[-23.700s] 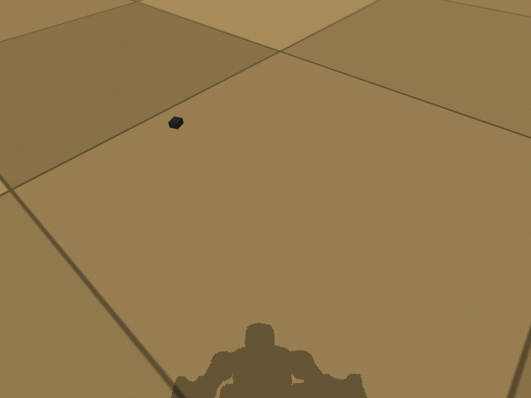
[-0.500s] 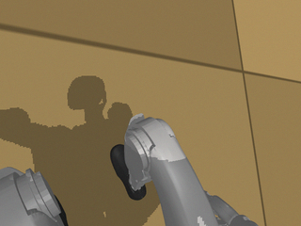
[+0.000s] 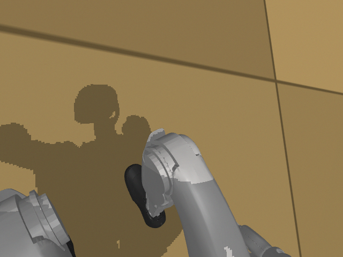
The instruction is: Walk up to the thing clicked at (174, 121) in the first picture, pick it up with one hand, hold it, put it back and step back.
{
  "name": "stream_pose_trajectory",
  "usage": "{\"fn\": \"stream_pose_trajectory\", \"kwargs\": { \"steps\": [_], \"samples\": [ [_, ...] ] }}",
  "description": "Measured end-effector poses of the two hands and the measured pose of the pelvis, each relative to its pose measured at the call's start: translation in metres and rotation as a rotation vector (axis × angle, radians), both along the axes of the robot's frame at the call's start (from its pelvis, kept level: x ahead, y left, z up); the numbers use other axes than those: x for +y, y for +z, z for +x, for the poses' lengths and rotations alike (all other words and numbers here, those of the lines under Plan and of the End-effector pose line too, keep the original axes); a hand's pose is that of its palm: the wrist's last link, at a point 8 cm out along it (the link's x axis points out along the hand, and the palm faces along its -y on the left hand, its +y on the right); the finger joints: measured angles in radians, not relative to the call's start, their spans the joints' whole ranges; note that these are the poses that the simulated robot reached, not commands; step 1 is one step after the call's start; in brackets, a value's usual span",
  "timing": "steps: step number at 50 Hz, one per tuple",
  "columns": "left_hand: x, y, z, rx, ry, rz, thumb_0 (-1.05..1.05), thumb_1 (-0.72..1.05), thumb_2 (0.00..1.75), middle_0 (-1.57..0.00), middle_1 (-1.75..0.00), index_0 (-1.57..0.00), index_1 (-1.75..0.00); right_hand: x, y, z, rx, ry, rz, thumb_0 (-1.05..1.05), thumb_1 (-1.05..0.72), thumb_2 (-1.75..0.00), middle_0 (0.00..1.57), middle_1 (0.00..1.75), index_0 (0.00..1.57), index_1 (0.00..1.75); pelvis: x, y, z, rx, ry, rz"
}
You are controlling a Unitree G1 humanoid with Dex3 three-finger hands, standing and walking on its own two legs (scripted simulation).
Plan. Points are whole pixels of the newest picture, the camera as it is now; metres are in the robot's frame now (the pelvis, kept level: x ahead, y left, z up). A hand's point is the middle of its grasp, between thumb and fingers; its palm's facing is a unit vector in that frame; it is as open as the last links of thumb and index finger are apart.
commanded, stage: close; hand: left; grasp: from above
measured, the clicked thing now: out of the picture +0.47 +0.36 -0.29
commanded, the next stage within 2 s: settle in 0.80 s
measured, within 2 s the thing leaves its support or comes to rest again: leaves its support in 1.14 s
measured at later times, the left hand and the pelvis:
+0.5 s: hand out of the picture +0.46 +0.36 -0.25, palm faces -0.43 -0.13 -0.89, open 9.2 cm; pelvis +0.00 +0.00 +0.00, yaw +0 degrees
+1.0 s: hand out of the picture +0.46 +0.36 -0.24, palm faces -0.44 -0.14 -0.89, open 9.0 cm; pelvis +0.00 +0.00 +0.00, yaw +0 degrees
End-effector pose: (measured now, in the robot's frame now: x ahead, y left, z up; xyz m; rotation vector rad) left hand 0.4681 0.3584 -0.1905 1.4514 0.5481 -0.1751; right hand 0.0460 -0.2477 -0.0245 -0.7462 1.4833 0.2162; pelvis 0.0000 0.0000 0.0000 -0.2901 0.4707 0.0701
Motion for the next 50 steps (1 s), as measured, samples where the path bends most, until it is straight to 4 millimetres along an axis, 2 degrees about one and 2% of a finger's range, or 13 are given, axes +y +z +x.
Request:
{"fn": "stream_pose_trajectory", "kwargs": {
  "steps": [11, 23, 37, 50],
  "samples": [
    [0.0026, -0.0025, -0.006, 0.023, 0.015, 0.012, 0.0, 0.12, 0.49, -0.51, -0.62, -0.55, -0.58, -0.0009, -0.0014, -0.0029, 0.007, 0.004, 0.007, 0.0, -0.89, -0.9, 0.2, 0.3, 0.2, 0.3, -0.0006, 0.0002, -0.0017, -0.002, 0.0, 0.003],
    [0.0027, 0.001, -0.0017, 0.002, 0.011, 0.004, 0.0, 0.23, 0.37, -0.63, -0.51, -0.67, -0.47, 0.0003, -0.0019, -0.0037, 0.015, 0.001, 0.01, 0.0, -0.89, -0.9, 0.2, 0.3, 0.2, 0.3, -0.001, 0.0004, -0.0003, 0.0, 0.001, 0.003],
    [0.0058, 0.0032, -0.0005, 0.006, 0.021, 0.004, 0.01, 0.27, 0.22, -0.72, -0.39, -0.75, -0.35, -0.0005, -0.002, -0.0072, 0.016, -0.007, 0.003, 0.0, -0.89, -0.9, 0.2, 0.3, 0.2, 0.3, 0.0003, -0.0004, -0.0021, -0.003, -0.001, 0.0],
    [0.007, 0.0041, -0.0006, 0.005, 0.014, 0.003, 0.01, 0.26, 0.17, -0.78, -0.31, -0.81, -0.26, 0.0003, -0.0011, -0.0027, 0.014, -0.004, -0.001, 0.0, -0.89, -0.9, 0.2, 0.3, 0.2, 0.3, 0.0006, 0.0014, -0.0006, 0.005, -0.002, -0.003]
  ]
}}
